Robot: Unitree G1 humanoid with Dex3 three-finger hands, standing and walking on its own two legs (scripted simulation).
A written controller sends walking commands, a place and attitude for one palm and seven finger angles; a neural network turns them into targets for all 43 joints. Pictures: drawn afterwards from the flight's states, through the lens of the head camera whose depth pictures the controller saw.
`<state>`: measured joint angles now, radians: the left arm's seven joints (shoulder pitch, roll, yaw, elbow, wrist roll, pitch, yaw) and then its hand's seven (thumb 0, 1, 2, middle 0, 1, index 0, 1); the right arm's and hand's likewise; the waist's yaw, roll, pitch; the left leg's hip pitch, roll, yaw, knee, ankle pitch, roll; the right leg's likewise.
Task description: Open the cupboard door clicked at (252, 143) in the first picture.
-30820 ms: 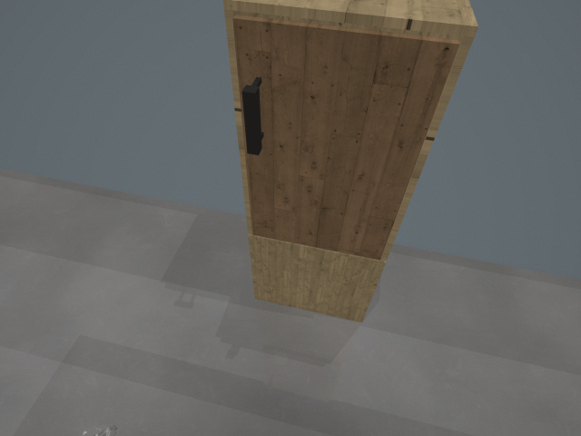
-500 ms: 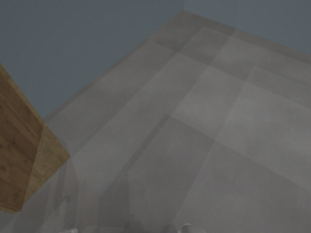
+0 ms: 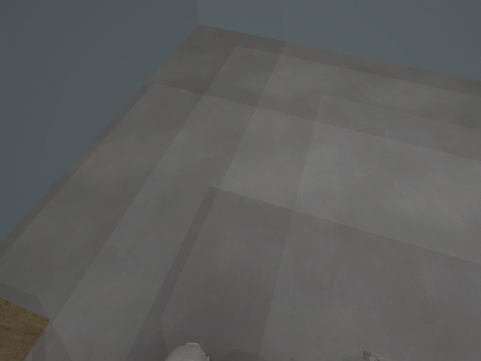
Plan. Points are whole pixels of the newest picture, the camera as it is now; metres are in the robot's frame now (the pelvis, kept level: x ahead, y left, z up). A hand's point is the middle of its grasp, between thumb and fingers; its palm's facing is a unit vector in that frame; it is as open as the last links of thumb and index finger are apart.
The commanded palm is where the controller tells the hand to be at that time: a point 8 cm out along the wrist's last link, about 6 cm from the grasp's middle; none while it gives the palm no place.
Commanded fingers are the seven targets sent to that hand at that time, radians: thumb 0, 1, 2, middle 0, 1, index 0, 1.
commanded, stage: walk to a spot facing it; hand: left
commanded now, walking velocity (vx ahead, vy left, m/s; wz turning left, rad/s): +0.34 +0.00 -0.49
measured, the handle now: out of the picture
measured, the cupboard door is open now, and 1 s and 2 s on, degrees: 40 40 40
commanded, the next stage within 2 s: turn to face it in 1.10 s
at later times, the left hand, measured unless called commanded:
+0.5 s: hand (223, 220) +0.44 +0.08 -0.15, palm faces -0.35 -0.91 -0.22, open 7.4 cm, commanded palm none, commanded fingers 0.00 0.90 0.90 -0.20 -0.30 -0.20 -0.30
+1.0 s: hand (219, 212) +0.48 +0.09 -0.19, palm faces -0.30 -0.94 -0.15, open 7.4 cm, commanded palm none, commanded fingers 0.00 0.90 0.90 -0.20 -0.30 -0.20 -0.30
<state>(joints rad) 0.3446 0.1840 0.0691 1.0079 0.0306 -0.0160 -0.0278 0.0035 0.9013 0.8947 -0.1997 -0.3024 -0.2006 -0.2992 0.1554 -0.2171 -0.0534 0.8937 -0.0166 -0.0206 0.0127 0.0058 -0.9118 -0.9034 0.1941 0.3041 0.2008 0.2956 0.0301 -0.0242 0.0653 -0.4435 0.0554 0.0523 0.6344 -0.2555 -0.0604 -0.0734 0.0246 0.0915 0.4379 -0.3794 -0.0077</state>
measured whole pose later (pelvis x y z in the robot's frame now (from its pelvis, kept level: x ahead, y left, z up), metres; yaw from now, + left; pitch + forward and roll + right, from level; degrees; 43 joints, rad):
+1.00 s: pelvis +0.45 -0.09 -0.01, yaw -22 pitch +0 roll -1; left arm 0.36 0.18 0.06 1.12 0.02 -0.02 -0.01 0.00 0.91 0.90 -0.20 -0.30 -0.20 -0.30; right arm 0.14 -0.17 -0.04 0.96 -0.04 -0.08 0.00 0.00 -0.92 -0.90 0.19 0.30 0.20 0.30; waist 0.02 -0.04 0.04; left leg -0.35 0.06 0.18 0.61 -0.26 0.05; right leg -0.32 -0.01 -0.02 1.13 -0.42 -0.04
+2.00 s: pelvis +0.67 -0.22 +0.00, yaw -7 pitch +2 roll -1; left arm 0.14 0.24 0.07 0.92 0.02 0.04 0.02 0.00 0.91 0.90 -0.19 -0.30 -0.19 -0.30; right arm 0.22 -0.22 -0.06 0.94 -0.02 0.03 -0.01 0.00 -0.91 -0.90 0.20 0.30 0.20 0.30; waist -0.02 0.01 0.07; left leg -0.31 0.01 -0.02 0.53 -0.26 0.01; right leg -0.44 -0.04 -0.02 0.84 -0.42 0.09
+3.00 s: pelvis +0.69 -0.29 +0.00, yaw +31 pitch +0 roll +2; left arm 0.17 0.16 0.03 0.87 0.03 0.01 0.02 0.00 0.90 0.89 -0.20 -0.30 -0.20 -0.30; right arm 0.18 -0.26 -0.09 0.96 -0.01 0.09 0.02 0.01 -0.91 -0.90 0.19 0.30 0.20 0.30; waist -0.04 0.03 0.10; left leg -0.50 0.00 0.01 1.15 -0.43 -0.06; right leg -0.25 -0.09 -0.13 0.54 -0.29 -0.01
